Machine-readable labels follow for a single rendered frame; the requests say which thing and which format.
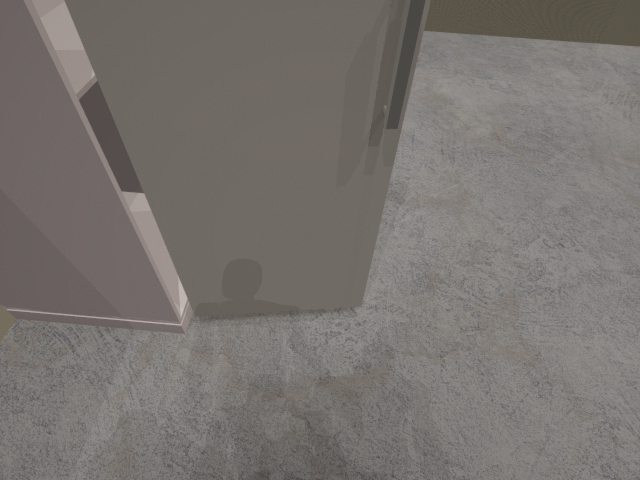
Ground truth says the fridge door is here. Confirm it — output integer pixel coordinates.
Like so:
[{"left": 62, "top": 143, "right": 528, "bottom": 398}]
[{"left": 64, "top": 0, "right": 431, "bottom": 317}]

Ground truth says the handle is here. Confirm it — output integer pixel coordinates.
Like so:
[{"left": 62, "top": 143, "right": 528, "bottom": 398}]
[{"left": 383, "top": 0, "right": 425, "bottom": 129}]

